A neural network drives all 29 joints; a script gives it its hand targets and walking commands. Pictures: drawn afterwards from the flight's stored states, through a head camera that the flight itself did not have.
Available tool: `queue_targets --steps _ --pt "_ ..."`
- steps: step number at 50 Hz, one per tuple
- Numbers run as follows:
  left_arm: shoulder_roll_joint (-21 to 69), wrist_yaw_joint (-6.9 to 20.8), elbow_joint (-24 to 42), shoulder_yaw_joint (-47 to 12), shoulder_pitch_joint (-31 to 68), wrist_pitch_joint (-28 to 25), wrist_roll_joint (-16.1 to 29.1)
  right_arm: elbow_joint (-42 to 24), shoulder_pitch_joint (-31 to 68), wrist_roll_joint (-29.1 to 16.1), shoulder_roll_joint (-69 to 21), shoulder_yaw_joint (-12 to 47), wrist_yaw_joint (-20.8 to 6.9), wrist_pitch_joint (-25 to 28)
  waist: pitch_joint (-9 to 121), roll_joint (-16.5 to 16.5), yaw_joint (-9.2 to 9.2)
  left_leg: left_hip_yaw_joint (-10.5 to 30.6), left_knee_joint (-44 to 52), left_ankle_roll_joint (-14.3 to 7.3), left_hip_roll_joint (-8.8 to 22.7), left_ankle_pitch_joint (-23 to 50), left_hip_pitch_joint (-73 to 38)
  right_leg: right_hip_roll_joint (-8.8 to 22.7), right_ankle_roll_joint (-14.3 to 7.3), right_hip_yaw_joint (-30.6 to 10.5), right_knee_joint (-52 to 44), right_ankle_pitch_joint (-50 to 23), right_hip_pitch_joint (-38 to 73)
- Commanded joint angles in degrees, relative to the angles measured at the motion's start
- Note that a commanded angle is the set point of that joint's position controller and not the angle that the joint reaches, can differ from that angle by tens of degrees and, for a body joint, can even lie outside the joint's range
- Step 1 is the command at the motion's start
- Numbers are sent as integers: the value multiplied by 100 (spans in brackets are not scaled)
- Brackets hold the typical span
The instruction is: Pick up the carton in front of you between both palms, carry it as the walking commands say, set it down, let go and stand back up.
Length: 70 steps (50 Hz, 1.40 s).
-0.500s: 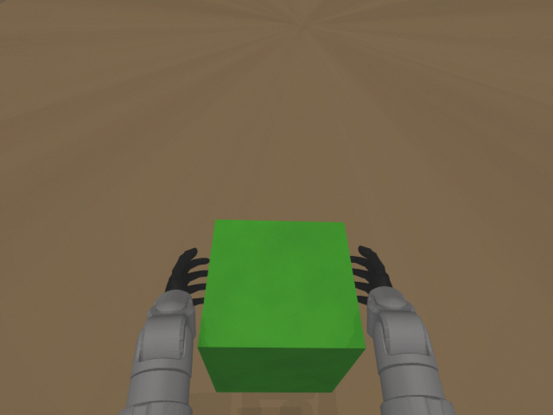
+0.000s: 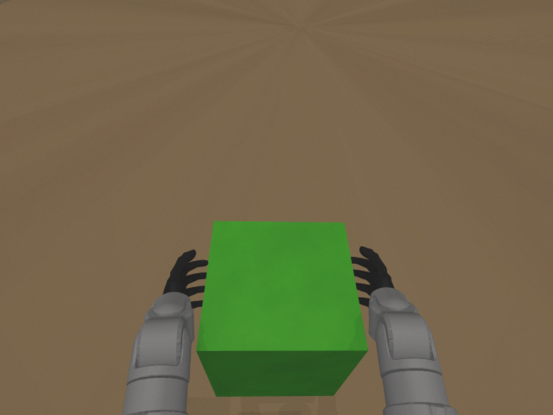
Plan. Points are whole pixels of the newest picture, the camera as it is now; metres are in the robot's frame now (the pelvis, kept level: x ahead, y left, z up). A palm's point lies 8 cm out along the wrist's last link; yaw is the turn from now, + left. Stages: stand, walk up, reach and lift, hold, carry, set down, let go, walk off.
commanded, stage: carry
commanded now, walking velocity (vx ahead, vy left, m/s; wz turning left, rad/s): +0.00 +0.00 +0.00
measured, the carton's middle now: (277, 313) +0.31 +0.00 -0.05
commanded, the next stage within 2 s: hold in 0.14 s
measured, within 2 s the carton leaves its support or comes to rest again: neither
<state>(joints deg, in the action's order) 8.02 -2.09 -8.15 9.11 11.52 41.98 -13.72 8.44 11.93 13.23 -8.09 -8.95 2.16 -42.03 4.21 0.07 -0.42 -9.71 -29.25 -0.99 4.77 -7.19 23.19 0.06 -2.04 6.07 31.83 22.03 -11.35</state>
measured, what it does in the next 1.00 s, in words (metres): shifts its weight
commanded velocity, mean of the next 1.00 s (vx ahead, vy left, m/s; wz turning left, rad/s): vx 0.00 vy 0.00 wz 0.00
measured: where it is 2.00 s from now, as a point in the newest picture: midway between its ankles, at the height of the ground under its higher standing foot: outside the picture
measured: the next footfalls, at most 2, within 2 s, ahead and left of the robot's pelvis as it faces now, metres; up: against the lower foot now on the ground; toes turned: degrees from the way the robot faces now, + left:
none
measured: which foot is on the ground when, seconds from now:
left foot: down 0.00-1.00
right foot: down 0.00-1.00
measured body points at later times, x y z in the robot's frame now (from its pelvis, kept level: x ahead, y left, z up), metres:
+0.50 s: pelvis -0.01 +0.02 +0.01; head -0.03 +0.05 +0.46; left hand +0.31 +0.12 +0.04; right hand +0.25 -0.18 +0.04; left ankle +0.08 +0.14 -0.73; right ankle -0.06 -0.09 -0.73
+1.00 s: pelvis -0.05 +0.08 -0.04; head +0.07 +0.07 +0.39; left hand +0.36 +0.11 -0.07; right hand +0.29 -0.18 -0.07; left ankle +0.08 +0.14 -0.73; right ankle -0.05 -0.09 -0.73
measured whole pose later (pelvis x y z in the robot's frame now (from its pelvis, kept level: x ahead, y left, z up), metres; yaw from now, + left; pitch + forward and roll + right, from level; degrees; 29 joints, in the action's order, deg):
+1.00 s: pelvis -0.05 +0.08 -0.04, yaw -12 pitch +7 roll -1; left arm 12.0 -4.1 -37.6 30.1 41.6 19.3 -24.2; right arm 40.5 41.6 28.3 -5.9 -35.5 -4.2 -16.8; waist -9.5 -0.2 -2.7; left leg 3.5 -45.9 -2.1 -5.0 -11.0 42.1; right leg -2.6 0.2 -8.6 49.7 22.7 -35.1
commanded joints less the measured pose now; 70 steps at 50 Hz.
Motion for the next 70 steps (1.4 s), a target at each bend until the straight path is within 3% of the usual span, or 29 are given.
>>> queue_targets --steps 1,7,8,9,11,12,14,15,17,22,24,27,31,35,38,41,44,47,52,57,62,67,70 --pt "5097 1431 306 -3142 2258 -201 1446 -239 2209 -1402 -5246 3158 -1395 178 1536 -61 22 606 90 -93 491 1083 -1296 760 -54 -588 -564 -1706 -212" --pt "5157 1431 497 -3269 2630 -254 1549 -257 2374 -1440 -5309 3139 -1401 234 1325 18 20 629 163 -72 487 820 -1236 777 -54 -646 -686 -1414 -374" --pt "5176 1433 692 -3235 2197 -266 1585 -4 2041 -1436 -5553 3071 -1432 361 666 -728 41 1316 97 -119 -1078 1621 -3272 -52 -47 -1555 -1284 -2880 -1003" --pt "4975 1391 881 -3288 2332 -367 1585 44 1951 -1405 -5434 2990 -1388 493 970 -661 -37 1404 10 -127 -976 2084 -3778 -70 -12 -1565 -1156 -3256 -1232" --pt "4920 1358 757 -3195 2222 -434 1511 154 1860 -1289 -5214 2889 -1310 594 934 -448 -45 1484 61 -103 -933 2295 -3885 -109 23 -1560 -1215 -3203 -1097" --pt "4879 1359 674 -3069 2231 -441 1399 87 1991 -1165 -5210 2851 -1268 654 975 -459 14 1476 139 -61 -932 1899 -3669 -81 -7 -1614 -1301 -2908 -833" --pt "4927 1386 610 -3143 2499 -448 1381 229 2053 -1056 -5181 2655 -1248 706 785 -289 -97 1390 292 16 -1032 1661 -3325 -168 79 -1553 -1335 -2798 -489" --pt "4907 1428 521 -3168 2619 -448 1391 483 2055 -962 -5148 2531 -1246 718 614 -349 -144 1392 368 53 -1043 1335 -3103 -211 59 -1495 -1428 -2345 -356" --pt "5125 1484 536 -3451 2772 -461 1499 343 2333 -1107 -5268 2651 -1290 748 790 -185 -164 1297 420 151 -1117 1296 -2957 -253 104 -1404 -1367 -2569 35" --pt "5248 1411 28 -3030 2220 -476 1186 23 2992 -1600 -5471 3314 -1539 713 947 -105 346 1266 569 121 -1110 925 -3380 -258 188 -1350 -1496 -1842 -417" --pt "5262 1366 -216 -2772 2112 -468 1008 101 3192 -1636 -5408 3284 -1613 696 746 -125 459 1284 629 90 -1063 754 -3428 -264 151 -1313 -1581 -1419 -626" --pt "5364 1383 -619 -2476 2610 -465 886 755 3427 -1303 -5152 2712 -1696 730 204 -136 329 1293 670 93 -969 85 -3510 -282 16 -1248 -1686 -399 -1250" --pt "5635 1490 -1379 -2101 4158 -591 915 2134 4080 -495 -4861 1333 -1844 1057 13 -50 -139 1465 546 209 -853 -1406 -3782 -317 -244 -1147 -1383 770 -2233" --pt "5464 1382 -2458 -1094 5284 -1059 552 3293 4923 517 -4110 -265 -1843 1691 37 489 -526 1972 536 340 -584 -2612 -2655 -574 -308 -910 -206 418 -2097" --pt "4838 1030 -2915 -274 5301 -1450 39 3668 5078 1039 -3505 -1074 -1686 2070 135 479 -496 2069 45 405 -643 -2316 -2043 -557 -314 -883 285 275 -2495" --pt "4056 730 -3245 421 5061 -1874 -450 3778 5126 1249 -3003 -1410 -1567 2355 404 328 -397 2080 -465 366 -709 -1979 -1675 -546 -259 -862 653 237 -3151" --pt "3734 548 -3384 603 5070 -2307 -552 3565 5494 1149 -2880 -1212 -1506 2647 1019 107 -259 2015 -863 265 -794 -1734 -1253 -562 -113 -857 1046 115 -3556" --pt "3910 448 -3324 387 5358 -2763 -496 3438 5934 774 -3175 -760 -1504 3014 1824 -28 -74 1928 -1371 209 -900 -1004 -819 -630 5 -864 1436 -145 -4083" --pt "4647 456 -2826 -793 6070 -3282 -161 3388 6352 131 -4056 254 -1620 3504 3588 -86 -19 1923 -2357 170 -1027 -71 -711 -840 162 -851 2180 -359 -5428" --pt "5016 570 -2205 -1828 6719 -3251 299 2717 6937 -649 -4800 1413 -1514 3444 5582 17 108 1594 -3315 99 -1145 476 -500 -966 293 -750 2807 -290 -6122" --pt "4879 971 -2065 -2073 6461 -2914 368 2596 6489 -913 -5397 1925 -1298 3052 6211 70 336 1032 -3903 68 -1265 845 541 -1045 452 -630 3183 -536 -5963" --pt "4708 1545 -2599 -1836 6338 -2650 447 3127 5997 -742 -5677 1531 -1183 2765 5517 49 333 786 -4234 83 -1284 529 2534 -1037 525 -788 3351 -867 -6008" --pt "4531 1720 -3113 -1497 6089 -2676 377 3033 6163 -661 -5466 1419 -1024 2858 5049 72 373 775 -4408 113 -1289 716 3408 -1001 561 -889 3468 -1239 -6207"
